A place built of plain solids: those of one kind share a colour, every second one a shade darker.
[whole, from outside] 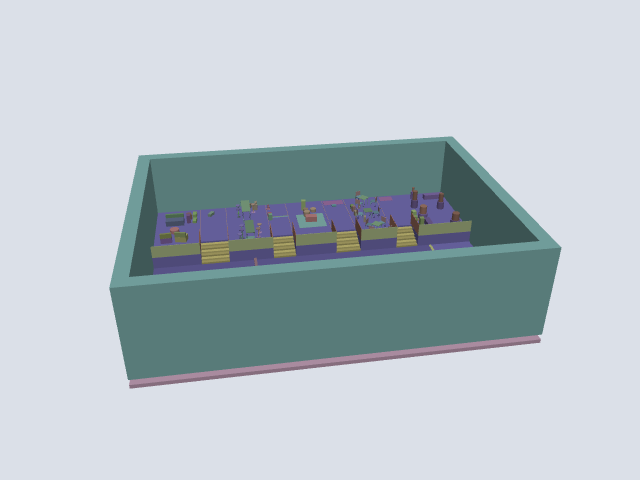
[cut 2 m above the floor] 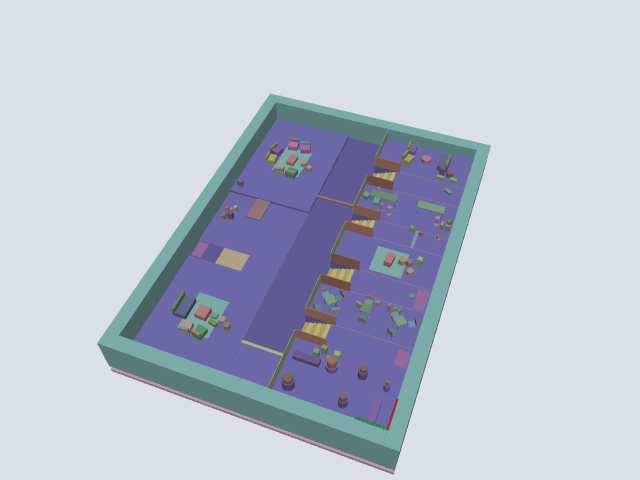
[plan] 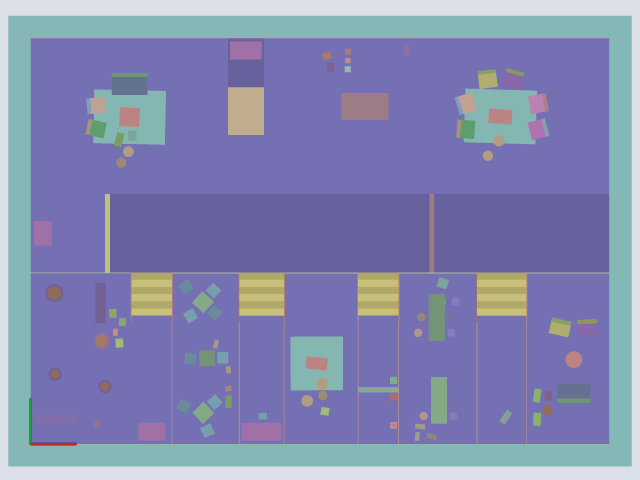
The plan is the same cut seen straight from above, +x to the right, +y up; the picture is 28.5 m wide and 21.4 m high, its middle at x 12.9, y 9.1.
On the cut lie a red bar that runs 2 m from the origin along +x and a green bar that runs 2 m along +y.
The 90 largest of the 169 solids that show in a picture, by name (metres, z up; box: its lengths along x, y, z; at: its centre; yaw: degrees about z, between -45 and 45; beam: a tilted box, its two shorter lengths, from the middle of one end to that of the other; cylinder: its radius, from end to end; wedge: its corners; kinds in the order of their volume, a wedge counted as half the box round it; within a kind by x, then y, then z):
{
 "wall_1": {"box": [1.0, 18.1, 7.0], "at": [-0.5, 9.05, 2.5]},
 "wall_2": {"box": [27.8, 1.0, 7.0], "at": [12.9, -0.5, 2.5]},
 "wall_3": {"box": [27.8, 1.0, 7.0], "at": [12.9, 18.6, 2.5]},
 "wall_4": {"box": [1.0, 18.1, 7.0], "at": [26.3, 9.05, 2.5]},
 "floor_1": {"box": [3.32, 3.5, 1.0], "at": [1.66, 9.4, -0.5]},
 "floor_2": {"box": [4.5, 7.65, 1.0], "at": [2.25, 3.83, 0.45]},
 "floor_3": {"box": [8.8, 6.95, 1.0], "at": [4.4, 14.62, -0.5]},
 "floor_4": {"box": [1.8, 5.73, 1.0], "at": [5.4, 2.87, 0.45]},
 "floor_5": {"box": [3.0, 7.65, 1.0], "at": [7.8, 3.83, 0.45]},
 "floor_6": {"box": [1.6, 2.63, 1.0], "at": [9.6, 12.46, -0.5]},
 "floor_7": {"box": [1.6, 2.19, 1.0], "at": [9.6, 17.0, -0.5]},
 "floor_8": {"box": [2.0, 5.73, 1.0], "at": [10.3, 2.87, 0.45]},
 "floor_9": {"box": [3.45, 6.95, 1.0], "at": [12.12, 14.62, -0.5]},
 "floor_10": {"box": [3.3, 7.65, 1.01], "at": [12.95, 3.83, 0.45]},
 "floor_11": {"box": [22.26, 3.5, 1.0], "at": [14.67, 9.4, -0.5]},
 "floor_12": {"box": [2.1, 6.95, 1.0], "at": [14.9, 14.62, -0.5]},
 "floor_13": {"box": [1.8, 5.73, 1.0], "at": [15.5, 2.87, 0.45]},
 "floor_14": {"box": [3.5, 7.65, 1.0], "at": [18.15, 3.83, 0.45]},
 "floor_15": {"box": [9.85, 6.95, 1.18], "at": [20.88, 14.62, -0.41]},
 "floor_16": {"box": [2.2, 5.73, 1.0], "at": [21.0, 2.87, 0.45]},
 "floor_17": {"box": [3.7, 7.65, 1.0], "at": [23.95, 3.83, 0.45]},
 "floor_base_1": {"box": [27.8, 20.1, 0.3], "at": [12.9, 9.05, -1.57]},
 "step_tread_1": {"box": [1.8, 0.32, 0.86], "at": [5.4, 5.89, 0.38]},
 "step_tread_2": {"box": [1.8, 0.32, 0.73], "at": [5.4, 6.21, 0.31]},
 "step_tread_3": {"box": [1.8, 0.32, 0.59], "at": [5.4, 6.53, 0.24]},
 "step_tread_4": {"box": [1.8, 0.32, 0.46], "at": [5.4, 6.85, 0.17]},
 "step_tread_5": {"box": [1.8, 0.32, 0.33], "at": [5.4, 7.17, 0.11]},
 "step_tread_6": {"box": [1.8, 0.32, 0.19], "at": [5.4, 7.49, 0.04]},
 "step_tread_7": {"box": [2.0, 0.32, 0.86], "at": [10.3, 5.89, 0.38]},
 "step_tread_8": {"box": [2.0, 0.32, 0.73], "at": [10.3, 6.21, 0.31]},
 "step_tread_9": {"box": [2.0, 0.32, 0.59], "at": [10.3, 6.53, 0.24]},
 "step_tread_10": {"box": [2.0, 0.32, 0.46], "at": [10.3, 6.85, 0.17]},
 "step_tread_11": {"box": [2.0, 0.32, 0.33], "at": [10.3, 7.17, 0.11]},
 "step_tread_12": {"box": [2.0, 0.32, 0.19], "at": [10.3, 7.49, 0.04]},
 "step_tread_13": {"box": [1.8, 0.32, 0.86], "at": [15.5, 5.89, 0.38]},
 "step_tread_14": {"box": [1.8, 0.32, 0.73], "at": [15.5, 6.21, 0.31]},
 "step_tread_15": {"box": [1.8, 0.32, 0.59], "at": [15.5, 6.53, 0.24]},
 "step_tread_16": {"box": [1.8, 0.32, 0.46], "at": [15.5, 6.85, 0.17]},
 "step_tread_17": {"box": [1.8, 0.32, 0.33], "at": [15.5, 7.17, 0.11]},
 "step_tread_18": {"box": [1.8, 0.32, 0.19], "at": [15.5, 7.49, 0.04]},
 "step_tread_19": {"box": [2.2, 0.32, 0.86], "at": [21.0, 5.89, 0.38]},
 "step_tread_20": {"box": [2.2, 0.32, 0.73], "at": [21.0, 6.21, 0.31]},
 "step_tread_21": {"box": [2.2, 0.32, 0.59], "at": [21.0, 6.53, 0.24]},
 "step_tread_22": {"box": [2.2, 0.32, 0.46], "at": [21.0, 6.85, 0.17]},
 "step_tread_23": {"box": [2.2, 0.32, 0.33], "at": [21.0, 7.17, 0.11]},
 "step_tread_24": {"box": [2.2, 0.32, 0.19], "at": [21.0, 7.49, 0.04]},
 "floor_bed_cover_1": {"box": [1.6, 2.13, 0.65], "at": [9.6, 14.85, -0.33]},
 "piece_1": {"cylinder": 0.4, "from": [1.06, 6.73, 0.95], "to": [1.06, 6.73, 1.7]},
 "piece_2": {"cylinder": 0.3, "from": [1.09, 3.12, 0.95], "to": [1.09, 3.12, 1.59]},
 "piece_3": {"box": [1.8, 0.47, 0.43], "at": [1.1, 1.11, 1.16]},
 "piece_4": {"box": [0.47, 1.8, 0.43], "at": [3.11, 6.3, 1.16]},
 "piece_5": {"cylinder": 0.4, "from": [3.17, 4.59, 0.94], "to": [3.17, 4.59, 1.4]},
 "piece_6": {"cylinder": 0.3, "from": [3.31, 2.57, 0.95], "to": [3.31, 2.57, 1.7]},
 "sofa_seat_1": {"box": [1.6, 0.98, 0.43], "at": [4.41, 16.05, 0.22]},
 "sofa_seat_2": {"box": [1.5, 0.87, 0.46], "at": [24.22, 2.27, 1.18]},
 "low_rug_1": {"box": [3.2, 2.4, 0.06], "at": [4.41, 14.58, -0.02], "yaw": -1.2},
 "low_rug_2": {"box": [2.34, 2.4, 0.06], "at": [12.76, 3.6, 0.93], "yaw": 0.2},
 "low_rug_3": {"box": [3.2, 2.4, 0.06], "at": [20.94, 14.61, 0.16], "yaw": -1.7},
 "low_1": {"box": [0.9, 0.85, 0.47], "at": [4.41, 14.58, 0.24], "yaw": -3.5},
 "low_2": {"box": [0.95, 0.55, 0.47], "at": [12.76, 3.6, 1.2], "yaw": -5.6},
 "low_3": {"box": [1.05, 0.65, 0.31], "at": [20.94, 14.61, 0.35], "yaw": -4.1},
 "low_4": {"cylinder": 0.38, "from": [24.22, 3.77, 0.94], "to": [24.22, 3.77, 1.24]},
 "rail_rim_1": {"box": [4.5, 0.04, 1.0], "at": [2.25, 7.63, 1.45]},
 "rail_rim_2": {"box": [3.0, 0.04, 1.0], "at": [7.8, 7.63, 1.45]},
 "rail_rim_3": {"box": [3.3, 0.04, 1.0], "at": [12.95, 7.63, 1.45]},
 "rail_rim_4": {"box": [3.5, 0.04, 1.0], "at": [18.15, 7.63, 1.45]},
 "rail_rim_5": {"box": [3.7, 0.04, 1.0], "at": [23.95, 7.63, 1.45]},
 "floor_gap_cover_1": {"box": [0.22, 3.5, 0.9], "at": [3.43, 9.4, -0.45]},
 "step_hump_1": {"box": [2.1, 1.2, 0.17], "at": [14.9, 15.05, 0.04]},
 "step_hump_2": {"box": [0.22, 3.5, 0.23], "at": [17.89, 9.4, 0.07]},
 "arm1a_seat_1": {"box": [0.82, 0.8, 0.43], "at": [21.51, 16.27, 0.41], "yaw": -15.8},
 "arm1a_seat_2": {"box": [0.9, 0.72, 0.46], "at": [24.83, 5.2, 1.18], "yaw": 3.4},
 "arm1b_seat_1": {"box": [0.82, 0.8, 0.43], "at": [20.37, 16.27, 0.41], "yaw": 7.0},
 "arm1b_seat_2": {"box": [0.9, 0.72, 0.46], "at": [23.61, 5.2, 1.18], "yaw": -12.4},
 "plant_1": {"cylinder": 0.3, "from": [1.06, 6.73, 1.7], "to": [1.06, 6.73, 2.31]},
 "plant_2": {"cylinder": 0.2, "from": [1.09, 3.12, 1.6], "to": [1.09, 3.12, 2.35]},
 "plant_3": {"cylinder": 0.3, "from": [3.17, 4.59, 1.4], "to": [3.17, 4.59, 2.06]},
 "plant_4": {"cylinder": 0.2, "from": [3.31, 2.57, 1.7], "to": [3.31, 2.57, 2.5]},
 "arm2a_seat_1": {"box": [0.83, 0.71, 0.43], "at": [2.92, 15.1, 0.22], "yaw": 5.3},
 "arm2a_seat_2": {"box": [0.8, 0.82, 0.43], "at": [19.4, 15.18, 0.41], "yaw": 16.9},
 "arm2b_seat_1": {"box": [0.83, 0.71, 0.43], "at": [2.92, 14.06, 0.22], "yaw": -12.4},
 "arm2b_seat_2": {"box": [0.8, 0.82, 0.43], "at": [19.4, 14.04, 0.41], "yaw": -4.3},
 "arm0a_seat_1": {"box": [0.8, 0.82, 0.43], "at": [22.64, 14.04, 0.41], "yaw": 14.7},
 "arm0b_seat_1": {"box": [0.8, 0.82, 0.43], "at": [22.64, 15.18, 0.41], "yaw": 9.9},
 "bin_1": {"box": [0.35, 0.41, 0.66], "at": [3.96, 4.5, 1.27], "yaw": 4.3},
 "bin_2": {"box": [0.37, 0.35, 0.9], "at": [13.12, 1.46, 1.4], "yaw": -9.3},
 "sofa_back_1": {"box": [1.6, 0.18, 0.43], "at": [4.41, 16.45, 0.65]},
 "suitcase_1": {"box": [0.34, 0.45, 0.71], "at": [23.08, 2.16, 1.3], "yaw": 3.4},
 "carton_1": {"box": [0.68, 0.49, 0.31], "at": [18.15, 6.24, 1.1], "yaw": -0.3},
 "pouf_1": {"cylinder": 0.27, "from": [13.0, 2.68, 0.96], "to": [13.0, 2.68, 1.4]}
}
